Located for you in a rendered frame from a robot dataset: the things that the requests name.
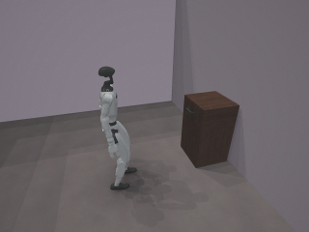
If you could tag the right robot forearm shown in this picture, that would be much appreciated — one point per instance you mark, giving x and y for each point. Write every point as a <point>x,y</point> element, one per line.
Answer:
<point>107,130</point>

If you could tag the handle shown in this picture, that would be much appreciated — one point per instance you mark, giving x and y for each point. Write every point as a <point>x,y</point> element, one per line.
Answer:
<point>187,109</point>

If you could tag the drawer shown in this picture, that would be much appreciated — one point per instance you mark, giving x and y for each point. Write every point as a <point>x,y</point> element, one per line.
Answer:
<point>197,116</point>

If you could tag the robot left shin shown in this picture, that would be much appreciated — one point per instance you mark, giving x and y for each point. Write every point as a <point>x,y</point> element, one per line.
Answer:
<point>128,156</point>

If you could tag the robot right upper arm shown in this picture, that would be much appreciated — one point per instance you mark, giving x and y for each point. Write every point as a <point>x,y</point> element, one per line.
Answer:
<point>106,105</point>

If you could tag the right robot foot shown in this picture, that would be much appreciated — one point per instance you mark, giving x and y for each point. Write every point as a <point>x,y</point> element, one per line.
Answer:
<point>120,186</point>

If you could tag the robot right hand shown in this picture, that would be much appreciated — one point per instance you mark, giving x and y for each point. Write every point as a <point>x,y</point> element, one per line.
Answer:
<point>113,149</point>

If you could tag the cabinet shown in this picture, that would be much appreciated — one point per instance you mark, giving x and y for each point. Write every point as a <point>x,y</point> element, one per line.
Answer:
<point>209,143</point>

